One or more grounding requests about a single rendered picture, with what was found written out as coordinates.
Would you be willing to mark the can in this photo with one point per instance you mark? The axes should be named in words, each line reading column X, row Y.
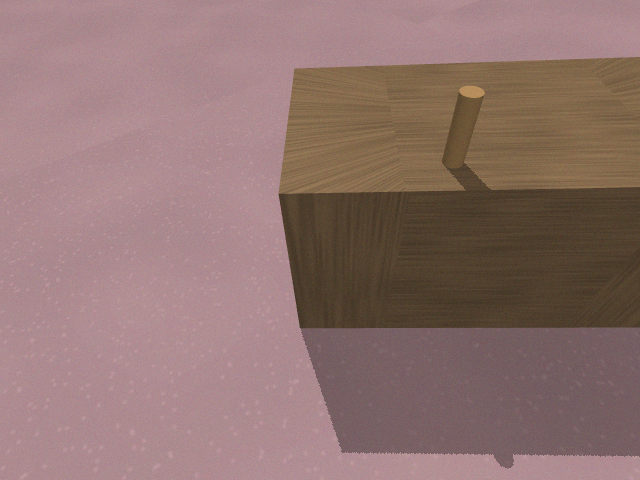
column 464, row 118

